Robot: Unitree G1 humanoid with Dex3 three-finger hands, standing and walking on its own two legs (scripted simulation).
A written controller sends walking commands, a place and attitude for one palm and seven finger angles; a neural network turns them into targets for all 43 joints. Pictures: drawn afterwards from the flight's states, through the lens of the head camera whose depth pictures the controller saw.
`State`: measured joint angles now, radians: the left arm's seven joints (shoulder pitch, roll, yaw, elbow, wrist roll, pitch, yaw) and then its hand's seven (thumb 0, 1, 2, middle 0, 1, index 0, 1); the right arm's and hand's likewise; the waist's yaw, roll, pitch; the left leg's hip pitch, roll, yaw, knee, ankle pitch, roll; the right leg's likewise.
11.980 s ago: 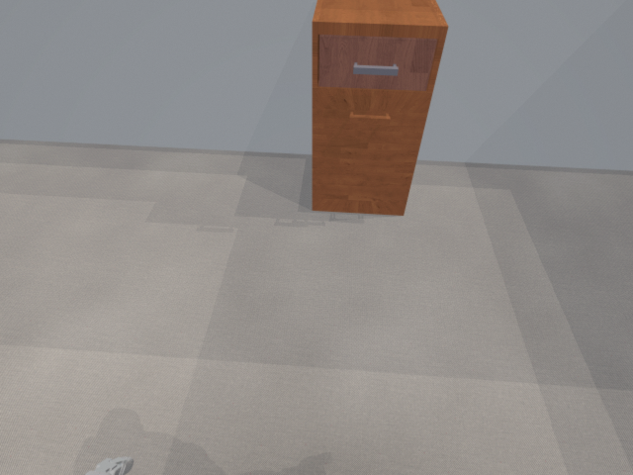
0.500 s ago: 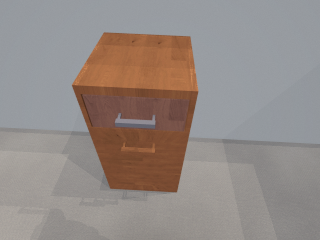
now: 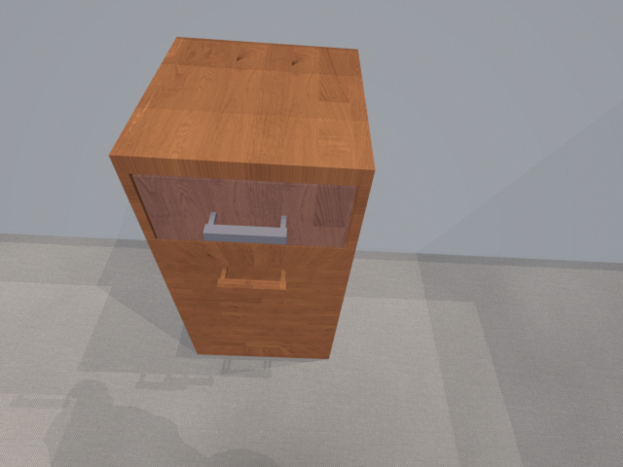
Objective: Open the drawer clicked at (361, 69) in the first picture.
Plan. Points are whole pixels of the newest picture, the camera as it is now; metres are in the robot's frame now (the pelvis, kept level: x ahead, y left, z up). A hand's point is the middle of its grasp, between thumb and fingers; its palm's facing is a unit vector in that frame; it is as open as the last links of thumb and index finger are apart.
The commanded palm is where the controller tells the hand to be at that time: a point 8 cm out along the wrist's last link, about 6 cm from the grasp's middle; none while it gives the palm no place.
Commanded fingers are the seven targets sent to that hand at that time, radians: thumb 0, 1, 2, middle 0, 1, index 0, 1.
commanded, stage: shuffle to correct the standing spot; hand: left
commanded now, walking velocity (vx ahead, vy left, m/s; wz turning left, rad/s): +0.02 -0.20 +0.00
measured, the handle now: (247, 226) +0.52 +0.15 -0.07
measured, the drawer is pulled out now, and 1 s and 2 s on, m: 0.00 0.00 0.00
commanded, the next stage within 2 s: come to a stop and stand still in 0.10 s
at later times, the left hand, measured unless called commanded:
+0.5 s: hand out of the picture -0.01 +0.06 -0.16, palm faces +0.06 -0.99 -0.15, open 7.3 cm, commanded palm none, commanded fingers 0.00 0.90 0.90 -0.20 -0.30 -0.20 -0.30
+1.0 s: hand out of the picture +0.00 +0.13 -0.17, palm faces +0.07 -0.98 -0.20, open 7.4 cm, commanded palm none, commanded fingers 0.00 0.90 0.90 -0.20 -0.30 -0.20 -0.30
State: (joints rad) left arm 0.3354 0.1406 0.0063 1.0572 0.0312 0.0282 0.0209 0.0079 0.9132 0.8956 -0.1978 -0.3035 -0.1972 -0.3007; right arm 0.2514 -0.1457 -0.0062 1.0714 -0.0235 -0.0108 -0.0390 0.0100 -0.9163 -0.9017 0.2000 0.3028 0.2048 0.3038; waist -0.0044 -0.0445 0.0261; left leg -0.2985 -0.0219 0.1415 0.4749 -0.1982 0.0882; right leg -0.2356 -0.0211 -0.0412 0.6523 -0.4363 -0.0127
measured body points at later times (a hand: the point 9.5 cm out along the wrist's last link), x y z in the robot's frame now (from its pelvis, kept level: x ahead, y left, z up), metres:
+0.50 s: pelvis +0.00 -0.09 +0.01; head +0.02 -0.09 +0.46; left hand -0.01 +0.12 -0.15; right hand +0.02 -0.32 -0.15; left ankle +0.01 +0.02 -0.70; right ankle -0.03 -0.16 -0.74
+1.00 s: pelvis +0.01 -0.04 +0.00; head +0.01 -0.05 +0.45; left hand +0.00 +0.19 -0.15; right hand +0.08 -0.26 -0.15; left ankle +0.02 +0.03 -0.74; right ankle -0.03 -0.16 -0.74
